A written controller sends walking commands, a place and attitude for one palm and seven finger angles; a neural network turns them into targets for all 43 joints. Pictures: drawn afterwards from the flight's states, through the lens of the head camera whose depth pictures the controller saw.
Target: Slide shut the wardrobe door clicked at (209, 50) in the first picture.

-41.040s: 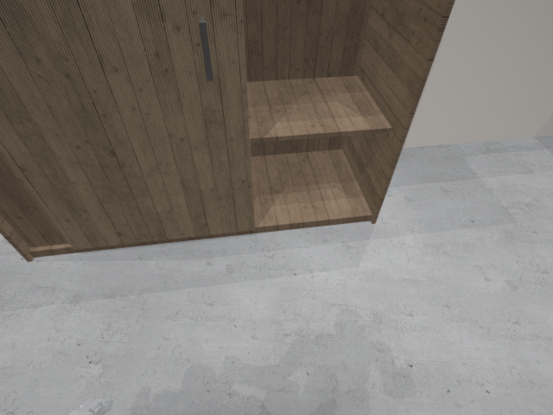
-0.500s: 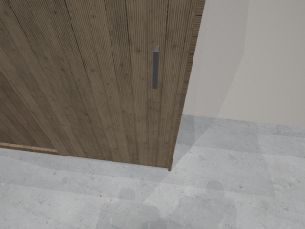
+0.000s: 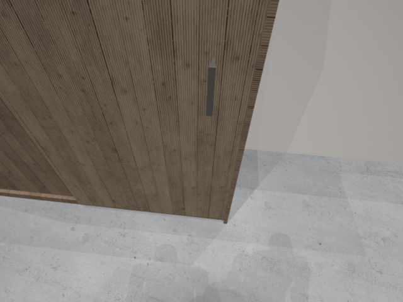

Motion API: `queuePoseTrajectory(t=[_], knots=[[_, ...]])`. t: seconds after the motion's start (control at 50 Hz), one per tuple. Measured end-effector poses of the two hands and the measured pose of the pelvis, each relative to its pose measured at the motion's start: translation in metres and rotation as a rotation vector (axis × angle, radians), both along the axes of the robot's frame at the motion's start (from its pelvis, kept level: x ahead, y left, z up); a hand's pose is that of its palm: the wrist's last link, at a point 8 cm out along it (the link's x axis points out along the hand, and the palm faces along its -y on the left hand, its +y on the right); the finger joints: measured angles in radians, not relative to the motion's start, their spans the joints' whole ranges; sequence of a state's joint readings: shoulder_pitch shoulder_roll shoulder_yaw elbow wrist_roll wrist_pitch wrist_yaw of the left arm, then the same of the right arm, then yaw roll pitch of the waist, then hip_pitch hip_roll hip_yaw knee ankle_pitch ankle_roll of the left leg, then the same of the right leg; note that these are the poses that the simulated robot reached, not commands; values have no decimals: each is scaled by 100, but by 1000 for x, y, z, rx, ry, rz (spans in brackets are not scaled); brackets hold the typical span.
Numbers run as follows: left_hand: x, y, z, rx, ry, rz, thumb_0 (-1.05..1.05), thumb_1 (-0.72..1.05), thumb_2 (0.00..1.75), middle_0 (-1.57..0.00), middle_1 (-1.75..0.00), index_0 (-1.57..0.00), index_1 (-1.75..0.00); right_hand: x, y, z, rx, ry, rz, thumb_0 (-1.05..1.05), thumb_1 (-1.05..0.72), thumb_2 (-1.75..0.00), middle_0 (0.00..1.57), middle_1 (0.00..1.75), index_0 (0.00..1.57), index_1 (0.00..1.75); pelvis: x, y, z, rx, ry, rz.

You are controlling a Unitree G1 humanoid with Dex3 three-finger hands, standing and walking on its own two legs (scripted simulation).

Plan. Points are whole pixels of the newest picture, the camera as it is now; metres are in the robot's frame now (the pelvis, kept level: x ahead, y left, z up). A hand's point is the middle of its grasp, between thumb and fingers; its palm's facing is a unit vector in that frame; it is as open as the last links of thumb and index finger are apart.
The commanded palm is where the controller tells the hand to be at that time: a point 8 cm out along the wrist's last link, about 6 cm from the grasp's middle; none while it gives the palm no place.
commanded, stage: look to check the result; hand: left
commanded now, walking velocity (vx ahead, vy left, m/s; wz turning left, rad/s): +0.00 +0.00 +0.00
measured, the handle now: (211, 88) +0.61 +0.01 +0.10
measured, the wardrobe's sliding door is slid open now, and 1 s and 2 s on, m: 0.00 0.00 0.00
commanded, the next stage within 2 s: stand and wait in 0.38 s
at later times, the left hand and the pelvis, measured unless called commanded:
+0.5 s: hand out of the picture +0.04 +0.18 -0.18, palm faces +0.01 -0.98 -0.21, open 7.3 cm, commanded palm none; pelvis +0.00 +0.00 +0.00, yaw +0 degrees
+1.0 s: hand out of the picture +0.06 +0.20 -0.17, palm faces +0.00 -0.97 -0.26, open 7.4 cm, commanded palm none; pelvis +0.00 -0.01 +0.00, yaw +1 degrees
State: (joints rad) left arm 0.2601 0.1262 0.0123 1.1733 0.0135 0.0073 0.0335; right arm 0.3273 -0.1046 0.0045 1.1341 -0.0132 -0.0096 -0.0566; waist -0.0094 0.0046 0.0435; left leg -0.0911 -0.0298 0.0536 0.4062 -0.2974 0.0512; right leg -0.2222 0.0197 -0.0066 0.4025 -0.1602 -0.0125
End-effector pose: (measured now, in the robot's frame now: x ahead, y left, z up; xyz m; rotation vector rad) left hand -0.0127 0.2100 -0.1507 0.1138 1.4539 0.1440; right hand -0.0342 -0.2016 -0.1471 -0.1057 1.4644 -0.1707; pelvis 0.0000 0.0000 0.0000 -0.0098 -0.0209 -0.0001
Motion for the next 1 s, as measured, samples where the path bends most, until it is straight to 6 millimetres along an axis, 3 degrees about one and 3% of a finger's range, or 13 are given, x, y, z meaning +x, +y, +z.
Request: queuePoseTrajectory(t=[0.58,1.0], knots=[[50,24,8,54,-105,-44,1,91,90,-20,-30,-20,-30,33,-33,3,-62,-59,33,0,-91,-90,20,30,20,30,2,0,1,5,-11,0],[68,33,18,98,-148,-61,1,91,90,-21,-30,-21,-30,61,-70,12,-106,-106,76,0,-91,-89,21,30,20,30,1,-13,3,6,-8,9]])
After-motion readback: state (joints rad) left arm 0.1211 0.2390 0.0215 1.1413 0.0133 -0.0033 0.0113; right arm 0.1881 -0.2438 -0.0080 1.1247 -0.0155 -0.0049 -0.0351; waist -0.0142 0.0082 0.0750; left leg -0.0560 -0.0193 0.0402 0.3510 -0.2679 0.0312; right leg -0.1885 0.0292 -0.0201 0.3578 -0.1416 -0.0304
